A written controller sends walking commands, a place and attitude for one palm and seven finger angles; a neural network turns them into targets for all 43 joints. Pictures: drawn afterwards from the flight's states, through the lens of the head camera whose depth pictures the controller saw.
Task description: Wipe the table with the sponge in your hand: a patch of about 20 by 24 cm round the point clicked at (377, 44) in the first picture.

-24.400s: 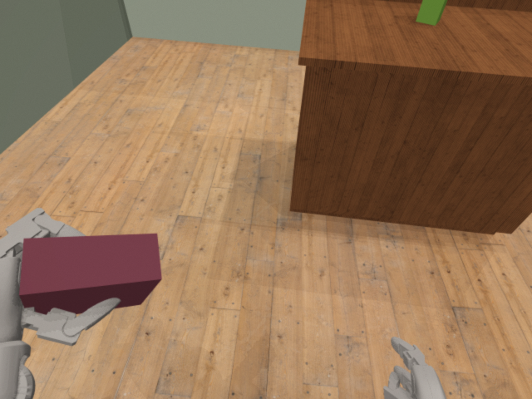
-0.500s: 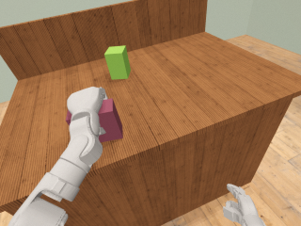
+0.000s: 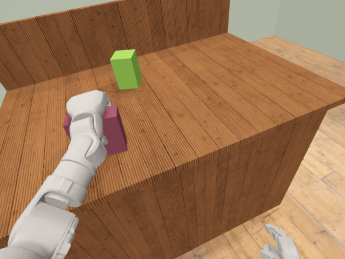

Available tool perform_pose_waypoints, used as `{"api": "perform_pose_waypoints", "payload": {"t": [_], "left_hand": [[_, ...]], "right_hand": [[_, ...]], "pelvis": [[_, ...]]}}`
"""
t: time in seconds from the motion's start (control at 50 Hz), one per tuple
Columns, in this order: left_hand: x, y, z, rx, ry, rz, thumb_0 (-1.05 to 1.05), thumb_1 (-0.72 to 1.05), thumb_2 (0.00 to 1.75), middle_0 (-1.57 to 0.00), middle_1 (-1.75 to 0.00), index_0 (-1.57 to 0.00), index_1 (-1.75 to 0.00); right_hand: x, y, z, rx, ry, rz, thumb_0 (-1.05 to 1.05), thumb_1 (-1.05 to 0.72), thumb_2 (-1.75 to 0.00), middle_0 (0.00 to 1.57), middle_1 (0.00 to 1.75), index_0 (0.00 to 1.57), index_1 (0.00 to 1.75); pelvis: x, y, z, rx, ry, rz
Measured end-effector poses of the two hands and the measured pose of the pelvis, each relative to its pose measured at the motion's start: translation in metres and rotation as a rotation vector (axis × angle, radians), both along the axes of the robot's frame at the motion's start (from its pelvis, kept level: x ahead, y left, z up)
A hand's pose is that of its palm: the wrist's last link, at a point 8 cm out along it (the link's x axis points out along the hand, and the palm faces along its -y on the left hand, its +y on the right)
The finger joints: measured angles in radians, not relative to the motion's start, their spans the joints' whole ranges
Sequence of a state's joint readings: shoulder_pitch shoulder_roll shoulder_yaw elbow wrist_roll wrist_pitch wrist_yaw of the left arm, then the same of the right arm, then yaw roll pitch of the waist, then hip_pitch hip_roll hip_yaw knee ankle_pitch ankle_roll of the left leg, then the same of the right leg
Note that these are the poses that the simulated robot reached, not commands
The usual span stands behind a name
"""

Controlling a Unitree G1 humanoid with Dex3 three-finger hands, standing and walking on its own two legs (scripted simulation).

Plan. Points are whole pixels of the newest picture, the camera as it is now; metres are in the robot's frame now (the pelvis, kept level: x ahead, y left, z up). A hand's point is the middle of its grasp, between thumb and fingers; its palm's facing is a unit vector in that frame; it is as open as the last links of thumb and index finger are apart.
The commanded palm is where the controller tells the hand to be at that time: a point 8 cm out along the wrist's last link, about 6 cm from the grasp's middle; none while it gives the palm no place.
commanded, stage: wipe forward along the third lane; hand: left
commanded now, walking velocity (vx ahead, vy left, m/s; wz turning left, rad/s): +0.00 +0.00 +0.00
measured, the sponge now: (101, 138) +0.38 +0.22 +0.11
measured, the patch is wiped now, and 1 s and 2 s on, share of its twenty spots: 0.80 0.95 0.95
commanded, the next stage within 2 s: wipe back along the third lane in 0.76 s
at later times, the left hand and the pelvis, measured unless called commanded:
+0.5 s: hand (90, 115) +0.42 +0.25 +0.16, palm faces -0.02 -0.04 -1.00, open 9.7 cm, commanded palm +0.40 +0.27 +0.18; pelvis +0.00 +0.02 +0.00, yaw -1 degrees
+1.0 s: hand (86, 109) +0.45 +0.27 +0.16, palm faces -0.02 -0.02 -1.00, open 9.7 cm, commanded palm +0.42 +0.27 +0.18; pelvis +0.01 +0.05 +0.00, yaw -1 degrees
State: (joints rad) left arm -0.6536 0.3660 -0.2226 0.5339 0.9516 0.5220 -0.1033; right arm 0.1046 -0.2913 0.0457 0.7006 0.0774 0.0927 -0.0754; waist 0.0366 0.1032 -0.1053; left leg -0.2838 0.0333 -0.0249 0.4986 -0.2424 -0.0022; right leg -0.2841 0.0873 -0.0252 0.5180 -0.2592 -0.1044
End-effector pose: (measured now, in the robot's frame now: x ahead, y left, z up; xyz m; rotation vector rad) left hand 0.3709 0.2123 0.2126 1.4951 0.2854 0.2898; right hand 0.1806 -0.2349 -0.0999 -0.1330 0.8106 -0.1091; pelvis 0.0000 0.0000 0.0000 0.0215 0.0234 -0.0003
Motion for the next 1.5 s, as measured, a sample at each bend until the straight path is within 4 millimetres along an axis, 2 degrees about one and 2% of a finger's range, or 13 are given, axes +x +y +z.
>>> {"api": "perform_pose_waypoints", "payload": {"t": [0.46,0.9,1.0,1.08,1.16,1.38,1.5], "left_hand": [[0.031,0.03,0.0,0.009,0.032,-0.012,-0.01,-0.53,1.11,-0.77,-1.33,-0.82,-1.35],[0.064,0.055,0.001,0.029,0.052,0.0,0.0,-0.54,1.13,-0.78,-1.32,-0.82,-1.36],[0.063,0.055,-0.002,0.037,0.035,-0.014,0.0,-0.54,1.13,-0.78,-1.32,-0.82,-1.36],[0.057,0.056,-0.004,0.034,-0.009,-0.019,-0.01,-0.54,1.13,-0.77,-1.34,-0.81,-1.38],[0.049,0.055,-0.005,0.033,-0.049,-0.014,-0.01,-0.52,1.13,-0.75,-1.36,-0.79,-1.4],[0.034,0.054,-0.006,0.017,-0.093,0.048,0.0,-0.48,1.12,-0.7,-1.42,-0.74,-1.45],[0.028,0.054,-0.005,-0.001,-0.1,0.056,0.0,-0.46,1.11,-0.68,-1.43,-0.72,-1.47]], "right_hand": [[-0.059,-0.005,-0.013,-0.035,0.147,-0.098,0.01,-0.9,-0.9,0.2,0.29,0.2,0.3],[-0.07,0.027,-0.015,-0.03,0.21,-0.103,0.01,-0.9,-0.9,0.2,0.29,0.2,0.3],[-0.07,0.033,-0.016,-0.021,0.225,-0.106,0.01,-0.9,-0.9,0.2,0.29,0.2,0.3],[-0.06,0.04,-0.015,-0.006,0.216,-0.096,0.01,-0.9,-0.9,0.2,0.29,0.2,0.3],[-0.04,0.048,-0.01,0.008,0.182,-0.075,0.01,-0.9,-0.9,0.2,0.29,0.2,0.3],[0.043,0.074,0.019,0.041,0.015,0.026,0.01,-0.9,-0.9,0.2,0.29,0.2,0.3],[0.08,0.088,0.036,0.051,-0.056,0.083,0.01,-0.9,-0.9,0.2,0.29,0.2,0.3]], "pelvis": [[-0.003,0.018,0.002,-0.011,0.041,-0.01],[0.002,0.045,0.004,-0.025,0.094,-0.005],[0.008,0.051,0.005,-0.028,0.096,-0.009],[0.013,0.055,0.006,-0.029,0.086,-0.011],[0.017,0.059,0.006,-0.03,0.071,-0.01],[0.026,0.065,0.006,-0.03,0.051,-0.001],[0.034,0.065,0.005,-0.031,0.043,0.006]]}}
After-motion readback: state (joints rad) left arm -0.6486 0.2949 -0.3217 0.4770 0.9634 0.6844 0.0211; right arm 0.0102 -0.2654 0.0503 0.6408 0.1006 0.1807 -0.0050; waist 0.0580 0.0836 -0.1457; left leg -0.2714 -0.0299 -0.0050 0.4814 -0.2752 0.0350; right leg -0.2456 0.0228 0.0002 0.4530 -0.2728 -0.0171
